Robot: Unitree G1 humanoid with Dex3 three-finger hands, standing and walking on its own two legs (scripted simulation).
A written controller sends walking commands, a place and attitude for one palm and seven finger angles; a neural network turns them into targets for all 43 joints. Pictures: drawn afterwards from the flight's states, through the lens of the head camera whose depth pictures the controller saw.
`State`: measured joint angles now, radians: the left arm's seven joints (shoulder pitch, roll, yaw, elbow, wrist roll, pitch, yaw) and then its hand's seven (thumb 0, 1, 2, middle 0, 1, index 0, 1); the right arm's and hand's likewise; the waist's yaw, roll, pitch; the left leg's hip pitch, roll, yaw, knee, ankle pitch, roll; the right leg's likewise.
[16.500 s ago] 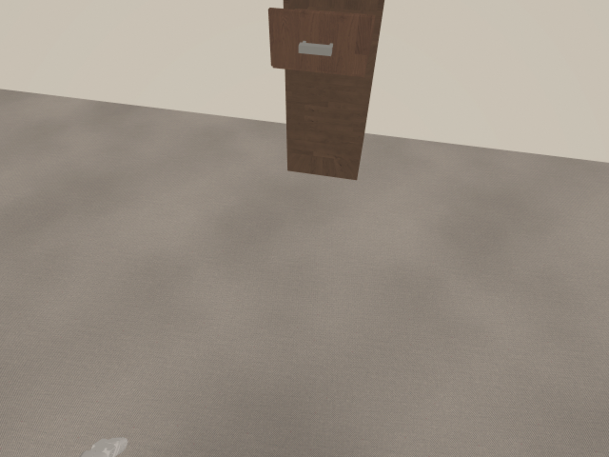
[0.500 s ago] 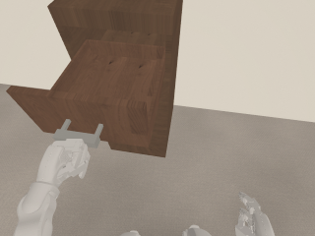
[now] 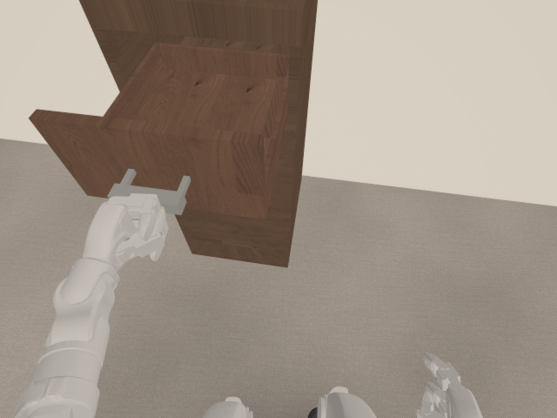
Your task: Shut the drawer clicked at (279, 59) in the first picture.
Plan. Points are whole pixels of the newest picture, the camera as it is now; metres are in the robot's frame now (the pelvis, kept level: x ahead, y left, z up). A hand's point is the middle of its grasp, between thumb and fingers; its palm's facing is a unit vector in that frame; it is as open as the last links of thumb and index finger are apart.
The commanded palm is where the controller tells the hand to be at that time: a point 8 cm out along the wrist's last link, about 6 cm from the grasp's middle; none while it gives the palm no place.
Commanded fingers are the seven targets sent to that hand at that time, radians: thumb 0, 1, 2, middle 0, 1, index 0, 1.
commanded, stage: push the drawer shut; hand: left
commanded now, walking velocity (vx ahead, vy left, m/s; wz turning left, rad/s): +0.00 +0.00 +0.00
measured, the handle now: (153, 188) +0.43 +0.21 +0.06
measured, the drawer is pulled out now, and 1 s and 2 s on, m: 0.24 0.12 0.01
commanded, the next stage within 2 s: none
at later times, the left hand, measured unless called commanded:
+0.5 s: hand (179, 192) +0.43 +0.17 +0.06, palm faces -0.14 -0.99 -0.05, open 3.1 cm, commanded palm +0.42 +0.22 +0.06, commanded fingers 0.00 0.90 0.90 -1.40 -1.60 -1.40 -1.60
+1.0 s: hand (187, 169) +0.47 +0.16 +0.06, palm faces -0.15 -0.99 -0.04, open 3.2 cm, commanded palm +0.47 +0.21 +0.06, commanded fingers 0.00 0.90 0.90 -1.40 -1.60 -1.40 -1.60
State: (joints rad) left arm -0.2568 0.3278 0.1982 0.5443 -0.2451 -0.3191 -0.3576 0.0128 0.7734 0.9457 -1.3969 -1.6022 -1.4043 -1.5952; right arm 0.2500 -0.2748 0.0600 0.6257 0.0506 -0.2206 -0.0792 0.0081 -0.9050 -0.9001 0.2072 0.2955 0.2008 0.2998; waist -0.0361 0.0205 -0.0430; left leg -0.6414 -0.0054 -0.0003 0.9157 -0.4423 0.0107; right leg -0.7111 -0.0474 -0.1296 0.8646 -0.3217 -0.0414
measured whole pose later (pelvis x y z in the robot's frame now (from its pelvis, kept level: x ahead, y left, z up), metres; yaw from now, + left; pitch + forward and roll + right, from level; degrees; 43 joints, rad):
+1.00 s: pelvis +0.01 +0.00 -0.01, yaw -2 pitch +16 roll -1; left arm -0.73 0.41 0.30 1.04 -0.16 -0.41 -0.35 0.02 0.81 0.95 -1.40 -1.60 -1.40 -1.60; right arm 0.33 -0.27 0.04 0.64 0.02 -0.06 -0.03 0.00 -0.91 -0.90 0.21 0.30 0.20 0.30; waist -0.11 0.01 -0.06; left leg -0.77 0.01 0.02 0.95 -0.46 0.01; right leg -0.84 -0.03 -0.11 0.89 -0.32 -0.04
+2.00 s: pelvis +0.01 +0.02 -0.02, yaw -3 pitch +24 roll -4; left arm -1.15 0.61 0.38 1.33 -0.02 -0.34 -0.26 0.08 0.77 0.93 -1.40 -1.60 -1.40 -1.60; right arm 0.43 -0.28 0.08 0.64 -0.05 0.01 0.01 0.00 -0.91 -0.90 0.21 0.30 0.20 0.30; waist -0.26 0.04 -0.07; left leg -0.99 0.03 0.01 1.06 -0.50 0.04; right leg -1.03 -0.01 -0.12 0.93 -0.32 -0.02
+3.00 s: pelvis +0.02 +0.02 -0.02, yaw -4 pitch +24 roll -4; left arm -1.08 0.58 0.38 1.21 -0.04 -0.31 -0.24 0.03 0.83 0.92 -1.40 -1.60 -1.40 -1.60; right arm 0.46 -0.27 0.08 0.60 -0.04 0.04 0.04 0.00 -0.91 -0.90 0.21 0.30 0.20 0.30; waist -0.25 0.04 -0.08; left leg -0.97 0.04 0.02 1.04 -0.50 0.04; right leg -1.02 0.00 -0.11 0.90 -0.31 -0.02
